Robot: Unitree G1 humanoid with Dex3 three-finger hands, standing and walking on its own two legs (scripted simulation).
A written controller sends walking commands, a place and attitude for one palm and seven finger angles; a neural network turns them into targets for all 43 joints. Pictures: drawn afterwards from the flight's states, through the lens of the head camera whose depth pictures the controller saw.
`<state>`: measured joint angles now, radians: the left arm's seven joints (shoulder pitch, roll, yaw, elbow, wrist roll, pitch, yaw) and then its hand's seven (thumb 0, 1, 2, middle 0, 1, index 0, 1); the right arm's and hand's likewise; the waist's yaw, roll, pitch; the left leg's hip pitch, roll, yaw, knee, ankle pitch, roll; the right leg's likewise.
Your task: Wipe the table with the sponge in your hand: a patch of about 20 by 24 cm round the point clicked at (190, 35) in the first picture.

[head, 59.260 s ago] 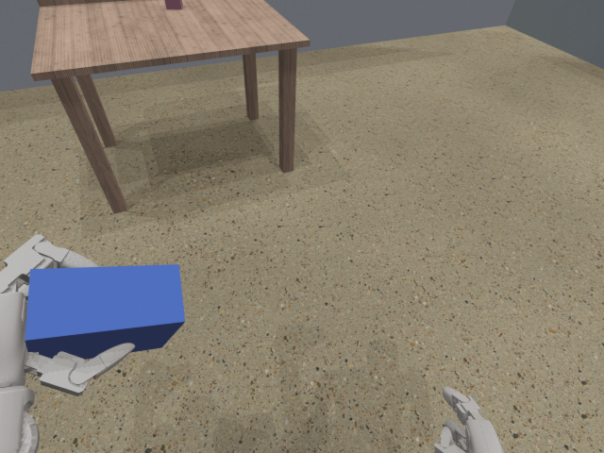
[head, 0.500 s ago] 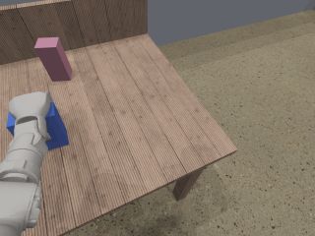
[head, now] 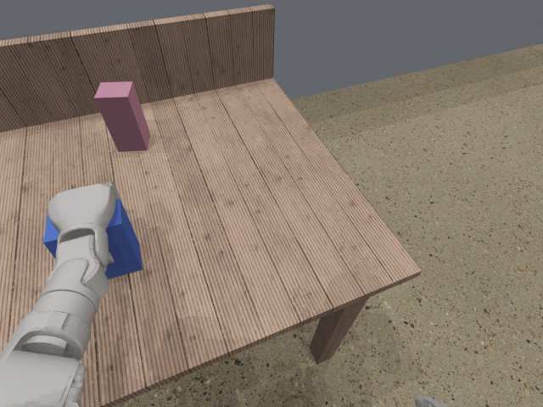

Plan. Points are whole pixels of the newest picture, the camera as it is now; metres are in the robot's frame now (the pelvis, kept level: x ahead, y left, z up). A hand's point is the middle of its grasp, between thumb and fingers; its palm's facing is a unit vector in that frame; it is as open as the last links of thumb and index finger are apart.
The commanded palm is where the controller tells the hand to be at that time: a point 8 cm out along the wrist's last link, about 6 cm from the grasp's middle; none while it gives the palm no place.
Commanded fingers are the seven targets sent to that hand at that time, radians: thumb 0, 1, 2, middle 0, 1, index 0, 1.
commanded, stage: wipe back along the first lane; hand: left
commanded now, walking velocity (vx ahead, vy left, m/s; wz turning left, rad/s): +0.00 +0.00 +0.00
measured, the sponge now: (102, 251) +0.37 +0.32 -0.03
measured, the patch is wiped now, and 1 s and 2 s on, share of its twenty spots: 0.85 0.90 0.90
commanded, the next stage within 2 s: lift the sponge slowly off the table in 0.88 s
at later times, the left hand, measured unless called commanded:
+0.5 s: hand (101, 256) +0.33 +0.28 +0.02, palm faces -0.07 -0.03 -1.00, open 10.4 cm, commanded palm +0.29 +0.26 +0.05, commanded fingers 0.00 0.10 1.30 -1.20 -1.60 -1.20 -1.60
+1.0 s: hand (108, 289) +0.27 +0.26 +0.02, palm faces -0.03 -0.06 -1.00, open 10.4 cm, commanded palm +0.23 +0.24 +0.06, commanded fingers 0.00 0.10 1.30 -1.20 -1.60 -1.20 -1.60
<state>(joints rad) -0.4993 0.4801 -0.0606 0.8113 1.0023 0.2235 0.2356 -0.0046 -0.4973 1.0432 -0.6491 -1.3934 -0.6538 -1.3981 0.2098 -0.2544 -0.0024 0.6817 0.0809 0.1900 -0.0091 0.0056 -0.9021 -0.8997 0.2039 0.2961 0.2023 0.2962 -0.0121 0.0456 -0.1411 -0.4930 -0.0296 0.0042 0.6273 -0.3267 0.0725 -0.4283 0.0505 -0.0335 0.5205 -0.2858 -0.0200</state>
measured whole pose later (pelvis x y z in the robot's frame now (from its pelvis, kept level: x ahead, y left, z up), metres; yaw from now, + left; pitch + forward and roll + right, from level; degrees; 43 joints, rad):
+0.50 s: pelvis +0.00 -0.01 +0.00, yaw +1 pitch +7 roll -2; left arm -0.31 0.40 -0.13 0.57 1.00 0.32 0.21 -0.01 -0.49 1.04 -0.64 -1.40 -0.65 -1.40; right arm 0.14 -0.25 0.01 0.65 0.09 0.17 -0.01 0.01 -0.90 -0.90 0.20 0.30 0.20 0.30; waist 0.03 0.06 -0.13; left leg -0.41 -0.04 -0.01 0.60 -0.32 0.06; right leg -0.35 0.05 -0.04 0.51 -0.29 -0.03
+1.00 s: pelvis -0.01 -0.02 +0.01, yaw +0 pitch +4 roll -1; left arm -0.09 0.36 -0.14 0.35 0.98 0.37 0.23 0.00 -0.49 1.04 -0.64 -1.41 -0.64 -1.41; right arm 0.10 -0.26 0.01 0.65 0.09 0.15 -0.01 0.01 -0.90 -0.90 0.20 0.30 0.20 0.30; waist 0.06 0.07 -0.12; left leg -0.34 -0.03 0.01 0.57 -0.30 0.05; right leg -0.30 0.05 -0.03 0.51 -0.29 -0.04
